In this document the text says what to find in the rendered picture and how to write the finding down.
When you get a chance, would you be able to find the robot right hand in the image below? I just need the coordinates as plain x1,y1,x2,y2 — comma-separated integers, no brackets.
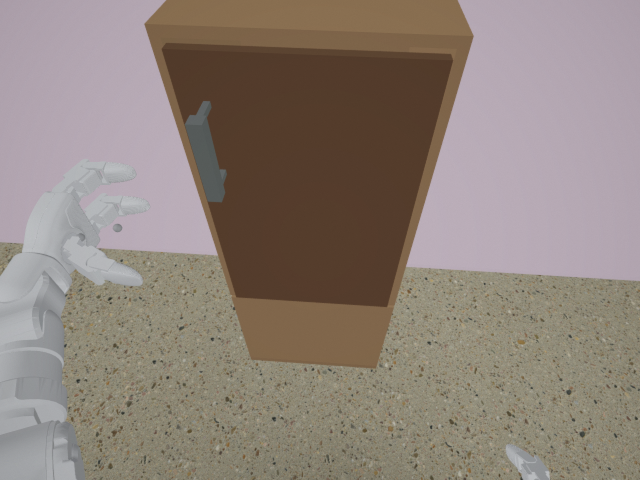
506,444,550,480

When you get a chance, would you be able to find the robot left hand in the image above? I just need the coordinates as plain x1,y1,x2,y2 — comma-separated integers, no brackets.
22,159,150,286

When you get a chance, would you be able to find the robot left upper arm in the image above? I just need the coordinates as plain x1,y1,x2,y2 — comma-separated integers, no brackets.
0,420,85,480

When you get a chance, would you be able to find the handle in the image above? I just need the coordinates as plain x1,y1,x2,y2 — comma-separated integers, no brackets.
185,101,227,202

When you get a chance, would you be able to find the cupboard door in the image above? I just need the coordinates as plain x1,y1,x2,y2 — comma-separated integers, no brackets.
162,43,453,307

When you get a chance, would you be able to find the left robot forearm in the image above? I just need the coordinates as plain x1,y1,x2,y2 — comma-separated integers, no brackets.
0,252,72,435

